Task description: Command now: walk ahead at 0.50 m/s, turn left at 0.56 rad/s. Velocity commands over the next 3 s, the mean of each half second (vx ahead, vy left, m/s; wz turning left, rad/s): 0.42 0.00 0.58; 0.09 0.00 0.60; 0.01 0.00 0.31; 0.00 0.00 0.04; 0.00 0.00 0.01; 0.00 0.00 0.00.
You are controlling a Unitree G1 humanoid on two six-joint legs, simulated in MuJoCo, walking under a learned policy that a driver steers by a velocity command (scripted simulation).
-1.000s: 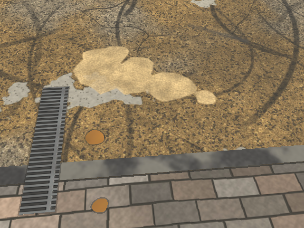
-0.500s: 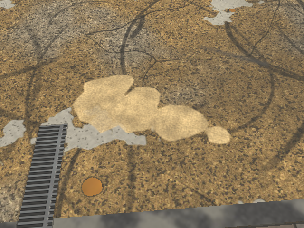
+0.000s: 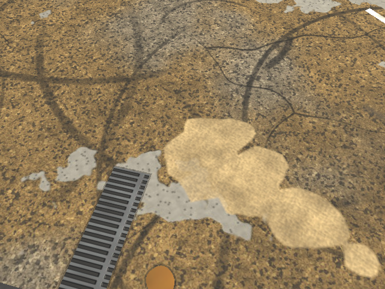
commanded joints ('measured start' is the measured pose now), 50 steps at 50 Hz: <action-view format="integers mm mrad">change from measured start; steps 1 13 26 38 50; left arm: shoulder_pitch -81 -303 -147 -176 -152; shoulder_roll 128 71 91 194 126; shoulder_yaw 24 4 21 60 46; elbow -125 -203 -174 -116 -117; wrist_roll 16 17 47 5 26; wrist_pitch -61 -25 29 69 87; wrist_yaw -1 -18 4 6 19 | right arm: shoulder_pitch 116 196 179 26 -3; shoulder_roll -116 -163 -122 -108 -183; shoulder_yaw -36 -48 -39 -35 -44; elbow -38 -11 -85 -164 -175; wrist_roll -4 6 6 -5 -22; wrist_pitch -25 -8 78 106 56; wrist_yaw -10 -54 -74 -27 -65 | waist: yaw -42 -85 -27 -1 10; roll -9 83 -129 -133 130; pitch -158 -70 -138 -143 -203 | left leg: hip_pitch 470 194 -155 54 298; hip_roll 284 167 115 127 261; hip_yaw -478 -339 -117 -9 -329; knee -322 -325 610 85 -238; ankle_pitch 123 90 -297 -92 431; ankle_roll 208 113 -177 -111 131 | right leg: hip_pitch -453 -216 92 120 -304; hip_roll -70 21 -232 -298 16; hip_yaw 112 81 203 0 64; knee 10 -637 -856 -882 -123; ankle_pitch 81 532 706 504 70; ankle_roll -18 64 -208 -195 75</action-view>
